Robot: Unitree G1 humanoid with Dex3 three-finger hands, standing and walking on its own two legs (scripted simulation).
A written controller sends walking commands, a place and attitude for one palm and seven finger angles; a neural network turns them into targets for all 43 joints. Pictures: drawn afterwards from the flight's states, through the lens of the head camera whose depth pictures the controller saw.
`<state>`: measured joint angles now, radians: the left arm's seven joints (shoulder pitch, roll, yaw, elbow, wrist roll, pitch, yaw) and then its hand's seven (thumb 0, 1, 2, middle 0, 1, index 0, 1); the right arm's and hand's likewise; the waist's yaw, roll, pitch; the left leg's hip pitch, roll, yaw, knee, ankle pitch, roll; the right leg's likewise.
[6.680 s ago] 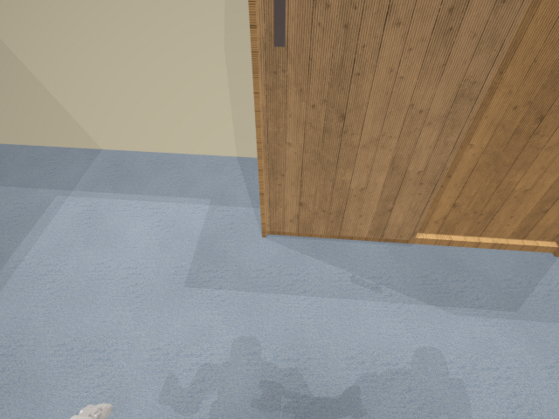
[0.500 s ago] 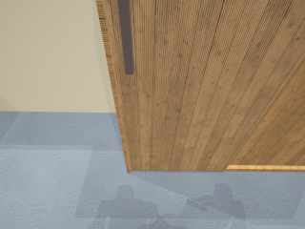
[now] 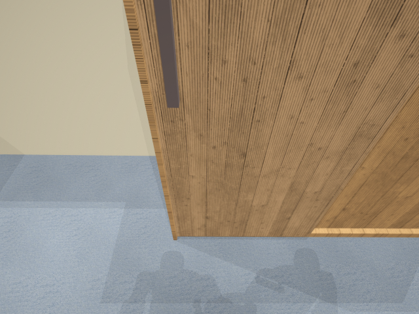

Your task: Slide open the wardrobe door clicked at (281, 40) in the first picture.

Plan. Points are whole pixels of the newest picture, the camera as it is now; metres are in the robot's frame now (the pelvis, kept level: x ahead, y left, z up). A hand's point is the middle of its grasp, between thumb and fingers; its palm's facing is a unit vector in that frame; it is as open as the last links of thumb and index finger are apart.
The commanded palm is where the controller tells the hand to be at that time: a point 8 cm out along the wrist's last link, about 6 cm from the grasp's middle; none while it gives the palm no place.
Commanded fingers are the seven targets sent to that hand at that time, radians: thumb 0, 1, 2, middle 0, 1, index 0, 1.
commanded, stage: shuffle to correct the standing spot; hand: left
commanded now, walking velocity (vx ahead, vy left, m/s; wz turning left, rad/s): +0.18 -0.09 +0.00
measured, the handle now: (168, 39) +0.56 +0.12 +0.26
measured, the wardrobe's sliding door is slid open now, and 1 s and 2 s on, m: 0.00 0.00 0.00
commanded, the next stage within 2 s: come to a stop and stand still in 0.26 s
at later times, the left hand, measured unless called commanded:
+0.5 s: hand out of the picture +0.01 +0.14 -0.20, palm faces +0.07 -0.99 -0.14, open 7.4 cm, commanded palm none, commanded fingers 0.00 0.90 0.90 -0.20 -0.30 -0.20 -0.30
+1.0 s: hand out of the picture +0.12 +0.20 -0.18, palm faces +0.04 -0.97 -0.22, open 7.4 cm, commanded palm none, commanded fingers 0.00 0.90 0.90 -0.20 -0.30 -0.20 -0.30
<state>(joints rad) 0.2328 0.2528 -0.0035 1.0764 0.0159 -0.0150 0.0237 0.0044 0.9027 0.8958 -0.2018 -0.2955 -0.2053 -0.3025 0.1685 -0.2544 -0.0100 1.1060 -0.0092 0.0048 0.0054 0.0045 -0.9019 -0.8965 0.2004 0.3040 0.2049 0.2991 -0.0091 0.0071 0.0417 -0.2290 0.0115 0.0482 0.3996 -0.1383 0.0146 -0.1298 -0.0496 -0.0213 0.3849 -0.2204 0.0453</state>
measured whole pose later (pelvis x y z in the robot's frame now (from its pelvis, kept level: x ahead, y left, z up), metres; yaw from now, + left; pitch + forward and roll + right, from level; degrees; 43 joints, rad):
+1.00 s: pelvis +0.05 +0.01 -0.01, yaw +1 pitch -3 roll -1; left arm 0.23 0.18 0.00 0.96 0.01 0.01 0.04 0.01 0.91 0.90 -0.20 -0.30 -0.20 -0.30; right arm 0.21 -0.20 -0.02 0.95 -0.02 0.00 -0.02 0.01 -0.91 -0.90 0.20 0.30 0.20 0.30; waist 0.00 0.01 0.04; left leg -0.24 0.00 0.10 0.59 -0.31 0.06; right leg -0.22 -0.05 -0.05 0.56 -0.30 0.02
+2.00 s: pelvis +0.07 +0.00 +0.00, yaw +0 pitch -1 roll +0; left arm 0.24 0.19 -0.01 1.08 0.01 -0.02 0.03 0.01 0.91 0.90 -0.20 -0.30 -0.20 -0.30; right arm 0.23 -0.18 0.01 1.11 -0.01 -0.03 -0.02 0.01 -0.91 -0.90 0.20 0.30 0.20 0.30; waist 0.00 0.00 0.03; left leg -0.18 -0.01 0.10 0.44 -0.25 0.04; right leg -0.18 -0.03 -0.01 0.46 -0.26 0.02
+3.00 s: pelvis +0.05 -0.03 -0.02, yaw +3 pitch +3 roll +1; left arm 0.32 0.18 0.16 0.16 -0.22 -0.36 -0.08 0.01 0.82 0.86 -0.21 -0.35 -0.21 -0.36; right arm 0.25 -0.23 -0.02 0.74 0.02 -0.25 -0.04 0.01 -0.90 -0.90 0.20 0.30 0.21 0.30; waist -0.03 0.02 -0.06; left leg -0.41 0.01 0.05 0.66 -0.31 0.00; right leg -0.40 -0.02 -0.06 0.69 -0.35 -0.02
